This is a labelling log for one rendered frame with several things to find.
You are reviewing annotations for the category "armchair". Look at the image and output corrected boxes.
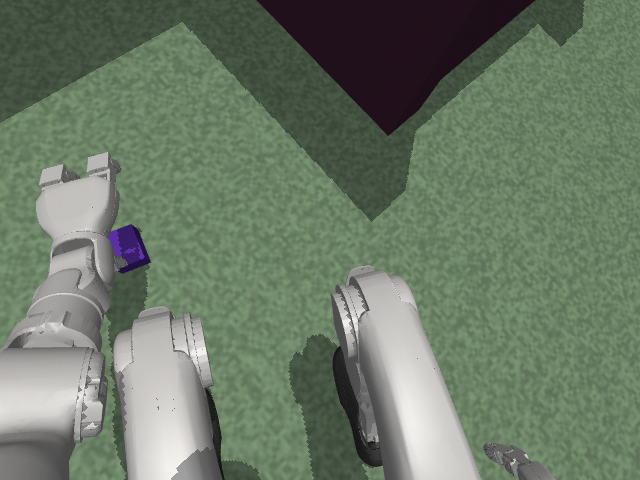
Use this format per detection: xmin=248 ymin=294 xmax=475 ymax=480
xmin=257 ymin=0 xmax=535 ymax=136

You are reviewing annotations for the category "right robot hand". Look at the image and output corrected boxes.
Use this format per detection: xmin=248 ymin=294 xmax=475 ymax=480
xmin=483 ymin=443 xmax=556 ymax=480

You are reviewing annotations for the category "small box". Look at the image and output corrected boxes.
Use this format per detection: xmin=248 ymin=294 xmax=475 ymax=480
xmin=108 ymin=224 xmax=151 ymax=274

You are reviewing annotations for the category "right robot foot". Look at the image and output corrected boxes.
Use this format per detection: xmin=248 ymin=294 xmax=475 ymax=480
xmin=333 ymin=346 xmax=383 ymax=467

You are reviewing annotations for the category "left robot foot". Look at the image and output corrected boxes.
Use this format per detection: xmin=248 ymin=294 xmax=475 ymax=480
xmin=205 ymin=388 xmax=225 ymax=480

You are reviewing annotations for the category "left robot arm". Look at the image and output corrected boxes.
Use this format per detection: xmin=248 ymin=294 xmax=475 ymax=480
xmin=0 ymin=231 xmax=115 ymax=480

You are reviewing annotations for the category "left robot hand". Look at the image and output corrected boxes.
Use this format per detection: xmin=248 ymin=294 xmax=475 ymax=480
xmin=36 ymin=152 xmax=128 ymax=272

